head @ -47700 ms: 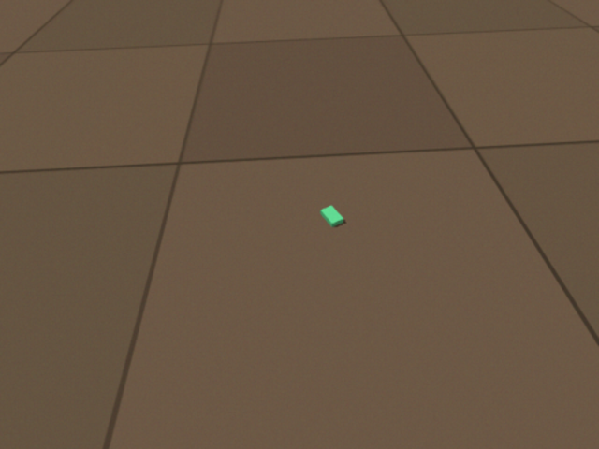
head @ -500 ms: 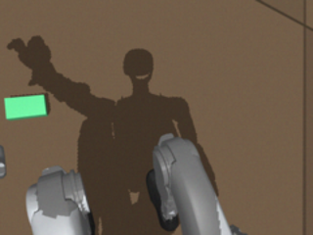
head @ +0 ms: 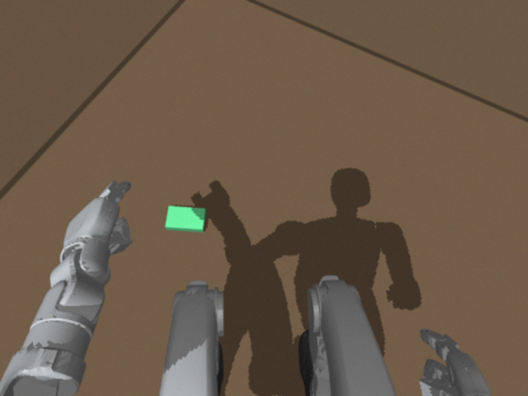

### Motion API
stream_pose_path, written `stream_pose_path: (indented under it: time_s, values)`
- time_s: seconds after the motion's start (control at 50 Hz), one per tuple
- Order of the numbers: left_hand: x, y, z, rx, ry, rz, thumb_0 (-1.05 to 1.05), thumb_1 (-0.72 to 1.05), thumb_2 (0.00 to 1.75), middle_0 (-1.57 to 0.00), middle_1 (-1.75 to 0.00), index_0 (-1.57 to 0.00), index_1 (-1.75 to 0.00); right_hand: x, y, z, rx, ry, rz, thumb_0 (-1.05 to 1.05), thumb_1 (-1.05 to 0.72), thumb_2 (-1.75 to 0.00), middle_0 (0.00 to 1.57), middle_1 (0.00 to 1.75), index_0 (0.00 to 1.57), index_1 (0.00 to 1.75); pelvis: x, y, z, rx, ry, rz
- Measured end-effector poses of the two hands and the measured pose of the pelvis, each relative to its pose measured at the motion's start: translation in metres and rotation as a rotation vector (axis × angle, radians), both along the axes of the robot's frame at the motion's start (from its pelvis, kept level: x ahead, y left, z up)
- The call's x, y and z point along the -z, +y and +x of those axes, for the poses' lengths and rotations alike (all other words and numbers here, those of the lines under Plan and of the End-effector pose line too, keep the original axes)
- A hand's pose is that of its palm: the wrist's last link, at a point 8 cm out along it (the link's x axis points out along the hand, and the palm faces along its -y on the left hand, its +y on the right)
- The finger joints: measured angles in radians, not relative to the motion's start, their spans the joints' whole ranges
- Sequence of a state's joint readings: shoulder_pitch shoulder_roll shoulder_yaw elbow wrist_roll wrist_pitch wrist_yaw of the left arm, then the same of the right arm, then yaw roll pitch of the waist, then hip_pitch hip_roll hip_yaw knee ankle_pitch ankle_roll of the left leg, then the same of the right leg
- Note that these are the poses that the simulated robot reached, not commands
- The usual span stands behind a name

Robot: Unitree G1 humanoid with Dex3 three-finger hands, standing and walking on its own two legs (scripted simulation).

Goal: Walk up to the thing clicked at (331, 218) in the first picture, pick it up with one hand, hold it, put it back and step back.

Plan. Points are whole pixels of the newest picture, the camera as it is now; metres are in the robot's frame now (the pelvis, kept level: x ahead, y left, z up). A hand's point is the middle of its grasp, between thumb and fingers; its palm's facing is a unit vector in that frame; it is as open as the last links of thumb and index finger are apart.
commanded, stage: home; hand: left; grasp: from above
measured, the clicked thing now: (186, 219) +0.53 +0.20 -0.46
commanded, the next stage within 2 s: none
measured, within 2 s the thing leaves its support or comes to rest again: neither
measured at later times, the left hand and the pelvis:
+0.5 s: hand (88, 287) +0.27 +0.19 +0.10, palm faces +0.09 -0.96 -0.25, open 7.4 cm; pelvis +0.05 -0.01 +0.18, yaw +3 degrees
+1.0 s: hand (6, 346) +0.23 +0.19 +0.19, palm faces +0.14 -0.97 -0.20, open 7.4 cm; pelvis +0.09 +0.00 +0.24, yaw +5 degrees
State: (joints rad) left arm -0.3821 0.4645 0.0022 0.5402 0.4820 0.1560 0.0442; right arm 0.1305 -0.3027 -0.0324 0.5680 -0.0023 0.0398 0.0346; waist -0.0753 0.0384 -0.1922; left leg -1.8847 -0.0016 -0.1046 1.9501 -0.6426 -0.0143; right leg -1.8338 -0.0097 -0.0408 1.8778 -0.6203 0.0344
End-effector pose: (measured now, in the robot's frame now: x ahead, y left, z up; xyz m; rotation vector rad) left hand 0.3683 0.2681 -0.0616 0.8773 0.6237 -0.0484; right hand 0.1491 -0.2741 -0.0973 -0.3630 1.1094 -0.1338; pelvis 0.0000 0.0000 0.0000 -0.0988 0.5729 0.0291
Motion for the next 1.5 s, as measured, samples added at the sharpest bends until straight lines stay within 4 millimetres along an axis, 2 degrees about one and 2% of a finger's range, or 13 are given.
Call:
stream_pose_path:
  time_s: [0.08,0.18,0.34,0.52,0.64,0.76,0.86,1.02,1.5]
  values:
    - [-0.030,-0.009,-0.031,-0.090,0.024,-0.109,0.01,0.86,0.90,-0.21,-0.31,-0.21,-0.31,-0.042,0.010,0.030,-0.020,-0.131,0.011,0.00,-0.90,-0.90,0.20,0.30,0.20,0.30,-0.033,-0.002,0.002,-0.009,-0.042,0.008]
    - [-0.066,-0.021,-0.058,-0.202,0.041,-0.241,0.01,0.88,0.90,-0.21,-0.30,-0.21,-0.30,-0.089,0.025,0.050,-0.024,-0.239,0.046,0.00,-0.90,-0.90,0.20,0.30,0.20,0.30,-0.072,-0.004,0.009,-0.018,-0.094,0.021]
    - [-0.126,-0.029,-0.087,-0.370,0.065,-0.409,0.01,0.89,0.90,-0.21,-0.30,-0.21,-0.30,-0.147,0.041,0.056,0.000,-0.296,0.087,0.01,-0.90,-0.90,0.20,0.30,0.20,0.30,-0.130,-0.006,0.026,-0.026,-0.171,0.036]
    - [-0.195,-0.031,-0.117,-0.509,0.093,-0.534,0.01,0.90,0.90,-0.21,-0.30,-0.20,-0.30,-0.206,0.042,0.056,0.047,-0.327,0.064,0.01,-0.90,-0.90,0.20,0.30,0.20,0.30,-0.188,-0.005,0.052,-0.039,-0.255,0.045]
    - [-0.238,-0.030,-0.135,-0.534,0.083,-0.562,0.01,0.90,0.90,-0.20,-0.30,-0.20,-0.30,-0.242,0.039,0.065,0.062,-0.390,0.040,0.01,-0.90,-0.90,0.20,0.30,0.20,0.30,-0.217,-0.003,0.069,-0.043,-0.313,0.052]
    - [-0.274,-0.029,-0.150,-0.528,0.053,-0.564,0.01,0.90,0.90,-0.20,-0.30,-0.20,-0.30,-0.269,0.040,0.083,0.053,-0.480,0.036,0.01,-0.90,-0.90,0.20,0.30,0.20,0.30,-0.234,-0.001,0.081,-0.049,-0.359,0.057]
    - [-0.285,-0.029,-0.160,-0.533,0.051,-0.567,0.01,0.90,0.90,-0.20,-0.30,-0.20,-0.30,-0.282,0.044,0.101,0.023,-0.546,0.045,0.01,-0.90,-0.90,0.20,0.30,0.20,0.30,-0.240,-0.001,0.085,-0.055,-0.381,0.063]
    - [-0.279,-0.031,-0.164,-0.545,0.074,-0.580,0.01,0.90,0.90,-0.20,-0.30,-0.20,-0.30,-0.290,0.048,0.117,-0.033,-0.592,0.047,0.01,-0.90,-0.90,0.20,0.30,0.20,0.30,-0.240,-0.003,0.086,-0.063,-0.392,0.069]
    - [-0.279,-0.034,-0.156,-0.525,0.072,-0.574,0.01,0.90,0.90,-0.20,-0.30,-0.20,-0.30,-0.277,0.041,0.097,-0.003,-0.520,0.039,0.01,-0.90,-0.90,0.20,0.30,0.21,0.30,-0.240,-0.004,0.087,-0.054,-0.392,0.069]
